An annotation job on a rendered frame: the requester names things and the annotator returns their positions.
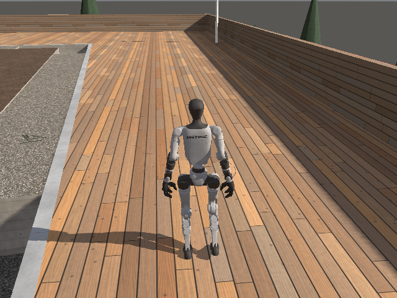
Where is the left robot hand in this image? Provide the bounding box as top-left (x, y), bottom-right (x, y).
top-left (162, 181), bottom-right (177, 198)

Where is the right robot hand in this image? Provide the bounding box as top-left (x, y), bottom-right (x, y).
top-left (220, 181), bottom-right (234, 198)

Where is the robot right upper arm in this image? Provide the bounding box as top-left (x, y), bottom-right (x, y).
top-left (210, 125), bottom-right (226, 160)

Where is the left robot shin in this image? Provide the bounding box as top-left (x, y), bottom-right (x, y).
top-left (181, 208), bottom-right (191, 251)

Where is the robot right forearm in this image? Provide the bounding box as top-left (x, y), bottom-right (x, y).
top-left (220, 152), bottom-right (233, 183)

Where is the robot left forearm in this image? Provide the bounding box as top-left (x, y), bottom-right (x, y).
top-left (163, 152), bottom-right (176, 183)

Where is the robot left upper arm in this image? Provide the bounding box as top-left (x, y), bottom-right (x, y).
top-left (169, 126), bottom-right (184, 161)

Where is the humanoid robot head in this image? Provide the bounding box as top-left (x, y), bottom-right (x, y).
top-left (186, 99), bottom-right (208, 129)

